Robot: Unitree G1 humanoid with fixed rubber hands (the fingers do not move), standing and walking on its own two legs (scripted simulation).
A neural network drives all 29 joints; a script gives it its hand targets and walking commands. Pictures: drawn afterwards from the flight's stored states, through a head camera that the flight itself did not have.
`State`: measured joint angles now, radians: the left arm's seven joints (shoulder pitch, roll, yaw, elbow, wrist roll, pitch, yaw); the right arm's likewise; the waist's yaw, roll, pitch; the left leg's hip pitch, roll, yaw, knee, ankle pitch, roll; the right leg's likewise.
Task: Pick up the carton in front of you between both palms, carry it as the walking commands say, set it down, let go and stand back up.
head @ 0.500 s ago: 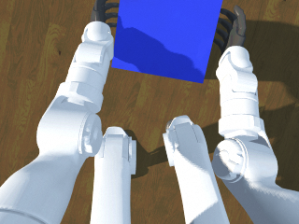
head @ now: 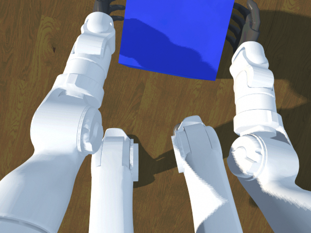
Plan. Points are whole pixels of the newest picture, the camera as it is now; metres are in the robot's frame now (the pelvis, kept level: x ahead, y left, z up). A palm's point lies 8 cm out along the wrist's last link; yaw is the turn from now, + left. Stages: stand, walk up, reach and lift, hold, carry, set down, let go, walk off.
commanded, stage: set down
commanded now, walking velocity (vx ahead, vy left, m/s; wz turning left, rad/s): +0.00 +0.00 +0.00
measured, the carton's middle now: (169, 34) +0.53 -0.08 -0.26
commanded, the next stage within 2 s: none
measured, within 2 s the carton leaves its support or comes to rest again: rests again in 0.12 s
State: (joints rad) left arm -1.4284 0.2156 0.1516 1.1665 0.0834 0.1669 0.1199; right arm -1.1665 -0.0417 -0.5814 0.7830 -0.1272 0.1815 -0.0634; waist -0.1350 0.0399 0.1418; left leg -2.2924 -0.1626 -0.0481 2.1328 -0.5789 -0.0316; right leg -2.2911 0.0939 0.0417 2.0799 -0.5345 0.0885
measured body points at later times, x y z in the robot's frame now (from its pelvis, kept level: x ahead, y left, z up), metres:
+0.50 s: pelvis +0.01 +0.00 +0.00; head +0.36 +0.01 +0.27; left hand +0.57 +0.07 -0.18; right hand +0.50 -0.23 -0.17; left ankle +0.10 +0.11 -0.35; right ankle +0.12 -0.13 -0.35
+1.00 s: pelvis +0.00 +0.00 -0.02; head +0.37 +0.00 +0.23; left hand +0.56 +0.12 -0.22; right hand +0.46 -0.27 -0.21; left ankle +0.10 +0.11 -0.35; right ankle +0.12 -0.12 -0.35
